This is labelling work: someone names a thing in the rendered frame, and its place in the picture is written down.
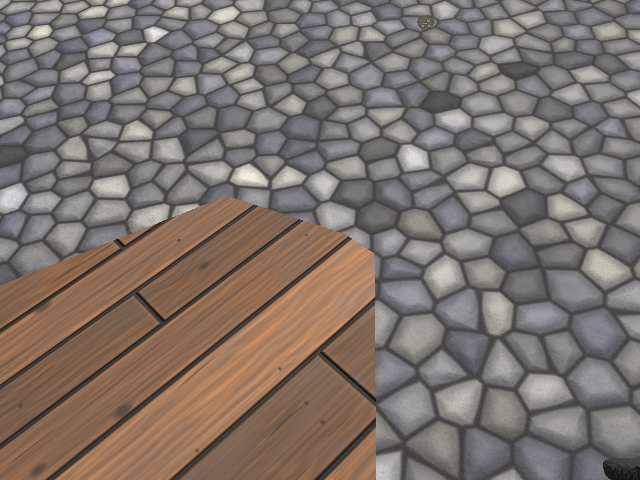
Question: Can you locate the right robot hand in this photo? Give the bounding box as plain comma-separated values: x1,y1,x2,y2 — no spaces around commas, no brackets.
603,458,640,480

